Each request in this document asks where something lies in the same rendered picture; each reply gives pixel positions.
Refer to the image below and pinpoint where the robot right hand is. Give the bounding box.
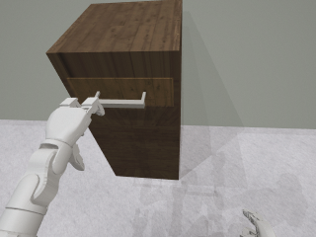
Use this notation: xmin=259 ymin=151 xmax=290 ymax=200
xmin=239 ymin=208 xmax=277 ymax=237

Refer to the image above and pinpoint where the drawer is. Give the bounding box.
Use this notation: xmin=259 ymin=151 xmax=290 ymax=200
xmin=66 ymin=77 xmax=174 ymax=106

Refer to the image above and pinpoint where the left robot forearm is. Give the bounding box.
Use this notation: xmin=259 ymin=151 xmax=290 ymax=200
xmin=0 ymin=138 xmax=73 ymax=237

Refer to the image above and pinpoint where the handle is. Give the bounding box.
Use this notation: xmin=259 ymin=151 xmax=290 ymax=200
xmin=95 ymin=91 xmax=146 ymax=109

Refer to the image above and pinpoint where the robot left hand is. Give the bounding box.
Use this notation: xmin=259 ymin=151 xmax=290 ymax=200
xmin=45 ymin=97 xmax=105 ymax=171

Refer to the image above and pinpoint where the cabinet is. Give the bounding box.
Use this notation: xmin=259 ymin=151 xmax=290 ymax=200
xmin=46 ymin=0 xmax=183 ymax=181

